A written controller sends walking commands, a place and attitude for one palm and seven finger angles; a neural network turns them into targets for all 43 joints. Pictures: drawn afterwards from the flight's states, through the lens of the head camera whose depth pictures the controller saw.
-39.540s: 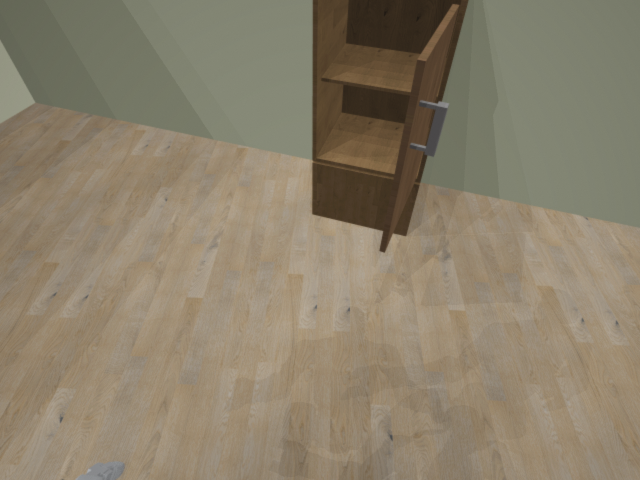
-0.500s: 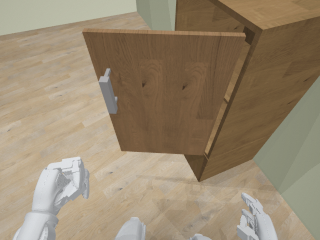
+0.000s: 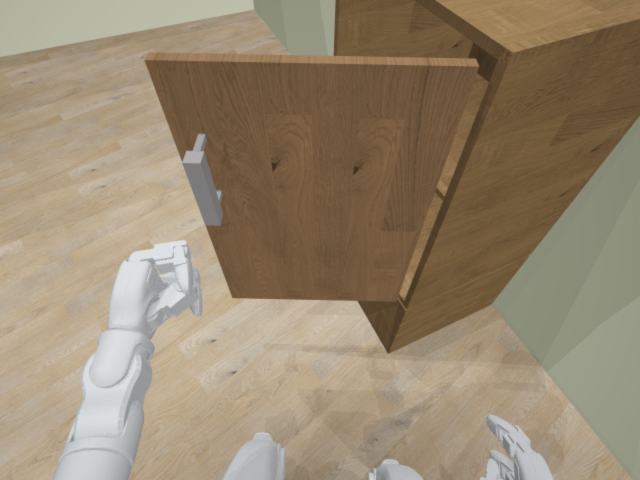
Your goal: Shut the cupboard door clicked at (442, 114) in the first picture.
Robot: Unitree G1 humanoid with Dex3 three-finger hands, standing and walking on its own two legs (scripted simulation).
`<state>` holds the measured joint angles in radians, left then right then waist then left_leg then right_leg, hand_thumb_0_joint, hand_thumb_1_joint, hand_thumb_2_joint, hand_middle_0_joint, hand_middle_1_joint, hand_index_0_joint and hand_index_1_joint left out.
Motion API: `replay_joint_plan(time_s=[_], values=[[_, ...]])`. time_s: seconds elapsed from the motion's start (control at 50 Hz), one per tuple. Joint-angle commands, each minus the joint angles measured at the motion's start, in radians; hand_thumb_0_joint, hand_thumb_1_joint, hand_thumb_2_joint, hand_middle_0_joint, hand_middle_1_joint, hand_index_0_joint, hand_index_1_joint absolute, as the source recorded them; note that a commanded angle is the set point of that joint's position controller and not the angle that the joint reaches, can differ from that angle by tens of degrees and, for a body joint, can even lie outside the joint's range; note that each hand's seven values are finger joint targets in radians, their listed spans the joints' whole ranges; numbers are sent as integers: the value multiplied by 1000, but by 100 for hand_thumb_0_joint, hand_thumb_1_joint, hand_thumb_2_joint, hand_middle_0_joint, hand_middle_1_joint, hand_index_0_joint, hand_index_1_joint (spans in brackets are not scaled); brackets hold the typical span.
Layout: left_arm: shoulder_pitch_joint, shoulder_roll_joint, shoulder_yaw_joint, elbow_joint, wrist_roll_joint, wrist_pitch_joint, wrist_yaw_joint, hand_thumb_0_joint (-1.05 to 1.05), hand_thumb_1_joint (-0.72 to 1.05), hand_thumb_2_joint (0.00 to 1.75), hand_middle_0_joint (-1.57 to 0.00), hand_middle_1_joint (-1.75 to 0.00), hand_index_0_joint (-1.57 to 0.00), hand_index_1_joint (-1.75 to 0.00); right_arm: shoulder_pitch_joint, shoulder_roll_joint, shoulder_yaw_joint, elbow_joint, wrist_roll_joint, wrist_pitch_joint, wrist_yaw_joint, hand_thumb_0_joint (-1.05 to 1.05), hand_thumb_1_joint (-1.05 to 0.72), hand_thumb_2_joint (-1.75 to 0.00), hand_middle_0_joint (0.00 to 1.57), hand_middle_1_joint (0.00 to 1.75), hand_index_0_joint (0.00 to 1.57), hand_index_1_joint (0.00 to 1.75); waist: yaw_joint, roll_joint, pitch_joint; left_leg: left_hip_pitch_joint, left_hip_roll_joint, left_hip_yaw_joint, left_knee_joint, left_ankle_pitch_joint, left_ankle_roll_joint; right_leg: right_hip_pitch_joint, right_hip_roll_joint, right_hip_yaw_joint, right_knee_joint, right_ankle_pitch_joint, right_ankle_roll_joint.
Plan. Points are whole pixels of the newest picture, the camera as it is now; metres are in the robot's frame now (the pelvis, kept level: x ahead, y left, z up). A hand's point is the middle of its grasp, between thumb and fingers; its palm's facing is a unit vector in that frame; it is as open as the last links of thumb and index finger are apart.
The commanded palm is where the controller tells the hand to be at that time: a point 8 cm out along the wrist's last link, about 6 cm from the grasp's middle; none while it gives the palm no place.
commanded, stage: bring the fist close to the handle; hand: left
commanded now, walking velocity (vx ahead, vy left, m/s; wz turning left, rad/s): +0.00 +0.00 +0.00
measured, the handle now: (207, 180) +0.51 +0.19 +0.06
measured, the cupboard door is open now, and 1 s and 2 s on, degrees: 64 64 47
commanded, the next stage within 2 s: push the door shut along its arc in 0.82 s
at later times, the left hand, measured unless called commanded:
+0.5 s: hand (218, 224) +0.42 +0.16 +0.07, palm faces +0.01 -1.00 -0.03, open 3.1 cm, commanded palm +0.39 +0.21 +0.06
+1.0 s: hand (217, 230) +0.42 +0.16 +0.06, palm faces +0.01 -1.00 -0.03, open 3.1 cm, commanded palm +0.40 +0.21 +0.06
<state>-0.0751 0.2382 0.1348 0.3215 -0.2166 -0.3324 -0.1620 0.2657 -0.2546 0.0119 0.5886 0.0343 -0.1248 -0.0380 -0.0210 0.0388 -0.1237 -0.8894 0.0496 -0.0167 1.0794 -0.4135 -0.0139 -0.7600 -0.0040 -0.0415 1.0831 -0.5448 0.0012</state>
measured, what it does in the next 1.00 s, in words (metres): stands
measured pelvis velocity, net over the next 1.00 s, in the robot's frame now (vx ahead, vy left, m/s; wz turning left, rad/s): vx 0.00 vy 0.00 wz -0.02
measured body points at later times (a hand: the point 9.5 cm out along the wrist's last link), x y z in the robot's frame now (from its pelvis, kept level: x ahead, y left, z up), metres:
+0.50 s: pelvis +0.00 +0.00 +0.00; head +0.07 +0.00 +0.44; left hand +0.41 +0.21 +0.07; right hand +0.09 -0.26 -0.12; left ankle +0.06 +0.13 -0.66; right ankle +0.00 -0.12 -0.66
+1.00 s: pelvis +0.00 +0.00 +0.00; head +0.07 +0.00 +0.44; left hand +0.41 +0.21 +0.07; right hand +0.09 -0.26 -0.11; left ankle +0.06 +0.13 -0.66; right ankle +0.00 -0.12 -0.66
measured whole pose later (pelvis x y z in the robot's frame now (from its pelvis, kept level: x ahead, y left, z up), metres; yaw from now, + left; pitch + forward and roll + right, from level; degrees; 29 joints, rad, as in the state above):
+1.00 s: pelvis +0.00 +0.00 +0.00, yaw -1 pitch +15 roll -1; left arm -0.50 0.26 0.22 0.81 -0.15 -0.43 -0.13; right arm 0.29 -0.25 -0.01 0.64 0.02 -0.03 -0.01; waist -0.07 0.03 -0.13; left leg -0.93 0.06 0.00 1.07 -0.40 -0.01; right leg -0.82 0.00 -0.02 1.08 -0.53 0.01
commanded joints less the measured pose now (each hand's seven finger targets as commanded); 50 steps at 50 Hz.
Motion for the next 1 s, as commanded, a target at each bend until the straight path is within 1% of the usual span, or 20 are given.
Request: replay_joint_plan(time_s=[0.0, 0.04, 0.1, 0.14, 0.2, 0.24, 0.3, 0.38, 0.42, 0.46, 0.54, 0.6, 0.66, 0.76, 0.8, 0.84, 0.86, 0.88, 0.92, 0.98], values=[[-321, 130, 59, -152, -8, -83, 7, 0, 90, 90, -130, -150, -130, -150, -27, -126, -52, -128, -4, -36, -10, 0, -90, -90, 20, 30, 20, 30, -13, 7, -295, 282, -31, 0, -139, 141, 35, 30, 22, 21, -184, 254, -16], [-376, 158, 83, -108, 1, -87, 20, 0, 90, 90, -130, -150, -130, -150, -13, -132, -54, -113, -6, -28, -10, 0, -90, -90, 20, 30, 20, 30, -16, -13, -289, 280, -28, -5, -139, 143, 35, 24, 26, 20, -182, 256, -17], [-434, 143, 76, -66, 7, -95, 32, 0, 90, 90, -130, -150, -130, -150, -7, -129, -56, -105, -7, -19, -4, 0, -90, -90, 20, 30, 20, 30, -17, 8, -311, 299, -28, -2, -142, 154, 31, 22, 24, 19, -182, 274, -17], [-452, 181, 111, -20, 13, -100, 38, 0, 90, 90, -130, -150, -130, -150, 5, -136, -59, -98, -9, -9, -3, 0, -90, -90, 20, 30, 20, 30, -17, -22, -314, 284, -27, -1, -139, 165, 33, 35, 28, 22, -181, 289, -17], [-539, 142, 76, 44, 19, -104, 34, 0, 90, 90, -130, -150, -130, -150, 13, -132, -57, -90, -7, 3, 3, 0, -90, -90, 20, 30, 20, 30, -37, -16, -294, 280, -27, 0, -140, 146, 32, 6, 27, 18, -185, 277, -14], [-599, 177, 98, 103, 30, -107, 38, 0, 90, 90, -130, -150, -130, -150, 29, -140, -60, -77, -9, 11, -1, 0, -90, -90, 20, 30, 20, 30, -47, -38, -283, 268, -24, -5, -135, 129, 34, -10, 30, 21, -188, 257, -13], [-723, 173, 92, 166, 36, -118, 39, 0, 90, 90, -130, -150, -130, -150, 38, -142, -60, -62, -11, 16, 0, 0, -90, -90, 20, 30, 20, 30, -60, -19, -300, 272, -25, -12, -130, 106, 32, -38, 28, 19, -185, 228, -15], [-800, 162, 91, 212, 46, -137, 44, 0, 90, 90, -130, -150, -130, -150, 67, -141, -68, -47, -16, 22, 8, 0, -90, -90, 20, 30, 20, 30, -60, 25, -377, 330, -23, -18, -116, 177, 27, -46, 30, 12, -163, 287, -20], [-803, 166, 98, 260, 54, -139, 48, 0, 90, 90, -130, -150, -130, -150, 78, -142, -70, -40, -19, 30, 13, 0, -90, -90, 20, 30, 20, 30, -59, 26, -378, 324, -24, -15, -112, 186, 28, -52, 31, 13, -162, 296, -19], [-706, 199, 146, 296, 54, -132, 48, 0, 90, 90, -130, -150, -130, -150, 87, -145, -72, -52, -20, 41, 21, 0, -90, -90, 20, 30, 20, 30, -30, -15, -394, 304, -27, -4, -117, 214, 29, -4, 33, 13, -161, 335, -19], [-678, 225, 171, 254, 51, -142, 45, 0, 90, 90, -130, -150, -130, -150, 91, -144, -74, -72, -20, 62, 27, 0, -90, -90, 20, 30, 20, 30, -19, -14, -400, 288, -29, 10, -123, 226, 33, 36, 36, 20, -164, 363, -17], [-714, 214, 158, 236, 43, -154, 43, 0, 90, 90, -130, -150, -130, -150, 86, -139, -73, -72, -17, 71, 25, 0, -90, -90, 20, 30, 20, 30, -42, -55, -350, 252, -29, 18, -130, 179, 37, 38, 34, 29, -184, 336, -8], [-769, 233, 160, 235, 49, -175, 39, 0, 90, 90, -130, -150, -130, -150, 87, -142, -74, -58, -15, 70, 17, 0, -90, -90, 20, 30, 20, 30, -54, -29, -335, 259, -27, 13, -126, 153, 38, 12, 35, 33, -186, 304, -11], [-766, 168, 100, 209, 43, -192, 24, 0, 90, 90, -130, -150, -130, -150, 87, -141, -80, -48, -14, 58, 16, 0, -90, -90, 20, 30, 20, 30, -59, 44, -388, 349, -23, -1, -125, 185, 31, -30, 37, 18, -175, 308, -18], [-763, 149, 87, 233, 40, -180, 25, 0, 90, 90, -130, -150, -130, -150, 87, -142, -79, -43, -12, 57, 18, 0, -90, -90, 20, 30, 20, 30, -62, 20, -364, 344, -22, -7, -132, 172, 30, -40, 39, 13, -181, 292, -17], [-735, 201, 132, 264, 44, -166, 32, 0, 90, 90, -130, -150, -130, -150, 92, -150, -77, -44, -14, 61, 16, 0, -90, -90, 20, 30, 20, 30, -48, -7, -349, 308, -26, -4, -133, 155, 34, -21, 40, 16, -186, 283, -17], [-751, 187, 119, 279, 44, -160, 33, 0, 90, 90, -130, -150, -130, -150, 83, -145, -74, -46, -12, 64, 16, 0, -90, -90, 20, 30, 20, 30, -61, -29, -324, 285, -28, 3, -134, 134, 37, -23, 36, 21, -195, 274, -12], [-769, 192, 122, 285, 46, -158, 34, 0, 90, 90, -130, -150, -130, -150, 80, -144, -71, -47, -11, 67, 16, 0, -90, -90, 20, 30, 20, 30, -58, -24, -305, 271, -28, 3, -138, 121, 36, -25, 35, 22, -198, 262, -12], [-787, 199, 125, 270, 54, -166, 36, 0, 90, 90, -130, -150, -130, -150, 76, -145, -72, -55, -14, 67, 16, 0, -90, -90, 20, 30, 20, 30, -52, 1, -337, 294, -28, -2, -137, 129, 33, -30, 35, 19, -186, 260, -16], [-871, 216, 123, 280, 61, -184, 25, 0, 90, 90, -130, -150, -130, -150, 82, -143, -71, -41, -15, 65, 12, 0, -90, -90, 20, 30, 20, 30, -72, 10, -368, 319, -25, -7, -115, 166, 34, -41, 35, 22, -170, 299, -16]])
